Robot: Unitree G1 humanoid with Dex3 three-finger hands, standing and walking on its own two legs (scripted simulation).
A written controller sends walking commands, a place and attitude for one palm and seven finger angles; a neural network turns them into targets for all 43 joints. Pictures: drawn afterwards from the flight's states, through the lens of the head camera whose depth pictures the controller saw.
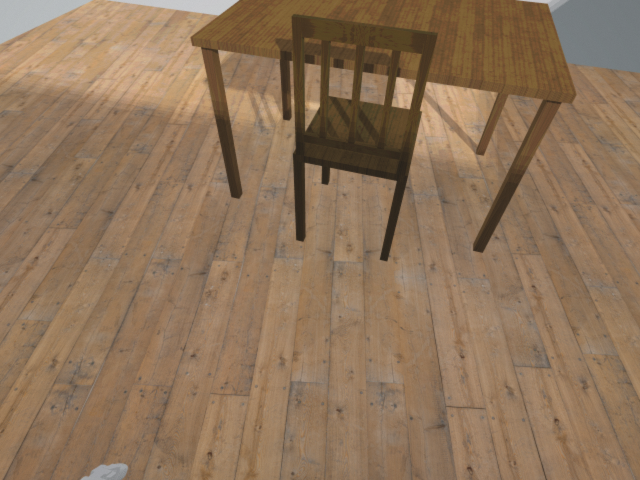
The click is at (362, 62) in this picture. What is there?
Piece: chair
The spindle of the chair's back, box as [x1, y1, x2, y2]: [348, 45, 364, 143]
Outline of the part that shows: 356,45 348,135 348,142 353,143 355,139 364,46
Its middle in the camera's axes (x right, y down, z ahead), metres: +0.10 -0.41 +1.12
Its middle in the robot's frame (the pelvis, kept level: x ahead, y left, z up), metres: +1.11 -0.04 -0.09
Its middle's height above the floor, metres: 0.68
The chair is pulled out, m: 0.00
